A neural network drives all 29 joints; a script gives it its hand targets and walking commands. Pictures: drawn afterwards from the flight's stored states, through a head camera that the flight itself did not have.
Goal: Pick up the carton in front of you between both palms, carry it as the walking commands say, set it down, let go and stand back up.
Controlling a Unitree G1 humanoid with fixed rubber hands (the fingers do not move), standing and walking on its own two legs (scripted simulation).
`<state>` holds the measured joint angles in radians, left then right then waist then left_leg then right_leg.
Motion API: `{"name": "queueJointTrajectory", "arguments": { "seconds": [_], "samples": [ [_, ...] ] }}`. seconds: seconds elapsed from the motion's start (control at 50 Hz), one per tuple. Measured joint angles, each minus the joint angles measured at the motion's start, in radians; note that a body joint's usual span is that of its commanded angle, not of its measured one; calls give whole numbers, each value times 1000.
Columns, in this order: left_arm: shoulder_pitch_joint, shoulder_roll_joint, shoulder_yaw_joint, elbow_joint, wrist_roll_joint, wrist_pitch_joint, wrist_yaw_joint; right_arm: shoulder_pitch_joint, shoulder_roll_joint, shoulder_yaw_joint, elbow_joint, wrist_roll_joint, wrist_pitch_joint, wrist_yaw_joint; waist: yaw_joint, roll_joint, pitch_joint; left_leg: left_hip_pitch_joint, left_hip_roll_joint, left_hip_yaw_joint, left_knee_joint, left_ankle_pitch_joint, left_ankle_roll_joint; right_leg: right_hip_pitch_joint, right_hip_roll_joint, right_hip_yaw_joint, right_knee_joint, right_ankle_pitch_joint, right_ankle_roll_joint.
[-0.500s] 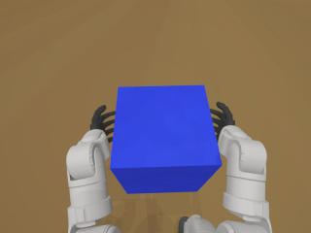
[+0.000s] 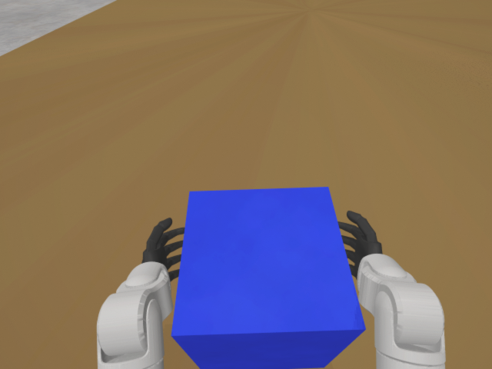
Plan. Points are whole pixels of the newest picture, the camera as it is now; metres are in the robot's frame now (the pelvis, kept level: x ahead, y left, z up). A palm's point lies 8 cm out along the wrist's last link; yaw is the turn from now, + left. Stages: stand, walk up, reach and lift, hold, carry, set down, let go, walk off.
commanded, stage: carry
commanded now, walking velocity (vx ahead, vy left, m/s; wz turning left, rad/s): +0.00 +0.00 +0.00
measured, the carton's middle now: (261, 285) +0.25 +0.00 +0.03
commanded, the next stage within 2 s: hold in 1.72 s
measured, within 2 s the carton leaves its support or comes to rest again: neither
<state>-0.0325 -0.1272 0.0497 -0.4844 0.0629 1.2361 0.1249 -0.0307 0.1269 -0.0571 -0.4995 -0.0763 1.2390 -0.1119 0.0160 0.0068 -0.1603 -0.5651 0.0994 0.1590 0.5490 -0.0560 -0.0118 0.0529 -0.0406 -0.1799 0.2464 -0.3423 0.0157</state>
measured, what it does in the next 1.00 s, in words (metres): walks ahead: left foot, then right foot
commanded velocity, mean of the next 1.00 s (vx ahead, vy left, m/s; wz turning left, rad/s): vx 0.00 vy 0.00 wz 0.00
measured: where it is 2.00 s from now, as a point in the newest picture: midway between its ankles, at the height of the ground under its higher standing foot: outside the picture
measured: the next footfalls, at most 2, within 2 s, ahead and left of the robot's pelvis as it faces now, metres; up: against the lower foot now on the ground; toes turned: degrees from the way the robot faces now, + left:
left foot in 0.06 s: +0.24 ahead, +0.12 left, +0.00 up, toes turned +2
right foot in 0.42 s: +0.30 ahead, -0.11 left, +0.00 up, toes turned +13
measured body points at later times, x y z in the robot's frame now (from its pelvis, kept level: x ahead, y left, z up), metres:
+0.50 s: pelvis +0.22 +0.02 +0.00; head +0.18 +0.02 +0.45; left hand +0.48 +0.17 +0.10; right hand +0.47 -0.14 +0.10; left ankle +0.20 +0.11 -0.74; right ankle +0.26 -0.09 -0.74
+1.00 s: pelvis +0.26 +0.01 -0.01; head +0.23 +0.01 +0.44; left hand +0.53 +0.16 +0.05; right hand +0.53 -0.14 +0.05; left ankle +0.20 +0.11 -0.74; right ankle +0.26 -0.10 -0.74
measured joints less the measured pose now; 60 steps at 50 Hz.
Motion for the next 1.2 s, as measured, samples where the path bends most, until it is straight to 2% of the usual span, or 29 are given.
{"name": "queueJointTrajectory", "arguments": {
  "seconds": [0.06,0.08,0.1,0.14,0.16,0.2,0.28,0.34,0.42,0.44,0.5,0.56,0.74,1.02,1.2],
  "samples": [
    [-15,0,4,6,7,20,0,-19,-1,-7,14,3,16,-1,2,-11,-5,72,-20,48,-71,1,16,50,-22,13,92,-112,34],
    [-27,3,13,17,9,23,0,-31,0,-7,35,3,11,-1,-5,-29,-2,82,-34,61,-53,25,44,33,-48,13,186,-162,41],
    [-41,2,29,35,9,24,0,-46,0,-5,68,1,2,-1,-11,-49,7,75,-44,74,-4,-6,70,-24,-76,29,333,-154,39],
    [-59,0,50,67,13,27,0,-71,2,-9,119,1,-7,-1,-21,-49,37,86,-41,81,24,-71,98,-186,-60,101,657,-155,35],
    [-63,0,51,77,15,27,0,-72,2,-12,130,2,-10,-1,-22,-46,54,105,-39,81,1,-73,93,-263,-44,120,770,-152,29],
    [-59,0,41,87,18,19,0,-58,2,-18,131,5,-20,-1,-23,-41,80,153,-42,81,-68,-58,82,-382,-32,121,837,-117,17],
    [-39,0,14,79,20,-16,-2,-20,1,-21,101,12,-52,1,-29,-33,106,236,-50,74,-175,-49,88,-481,-29,91,605,-59,12],
    [-15,0,2,50,20,-37,-3,2,1,-13,74,15,-74,3,-30,-34,101,275,-55,69,-187,-75,80,-487,-29,72,406,5,11],
    [8,0,-2,-6,19,-30,-3,16,1,4,32,17,-70,4,-24,-48,67,311,-71,70,-114,-164,61,-410,-49,34,191,209,17],
    [10,0,-2,-10,19,-28,-4,13,0,4,29,16,-65,4,-20,-43,54,315,-70,70,-84,-194,55,-397,-51,31,184,249,7],
    [5,0,-1,10,17,-11,-4,5,0,-1,33,7,-30,4,-18,3,12,348,-51,55,-68,-231,37,-372,-37,17,227,172,-18],
    [-21,0,11,48,14,7,-5,-19,-1,-6,57,-7,-1,4,-17,22,-16,362,-42,43,-61,-265,27,-354,-30,5,237,126,-21],
    [-41,0,28,116,21,-4,-12,-52,0,-18,125,-17,0,4,-14,12,-8,358,-28,26,-25,-312,7,-361,-28,-9,292,61,-25],
    [-57,0,34,294,91,-173,-60,-60,1,-22,305,-80,-178,47,-15,5,29,359,-28,22,-9,-316,6,-359,-33,-14,311,53,-27],
    [-98,-3,60,494,141,-328,-96,-107,4,-58,509,-129,-334,76,-16,2,33,364,-32,24,-31,-287,12,-351,-34,-13,282,86,-28]
  ]
}}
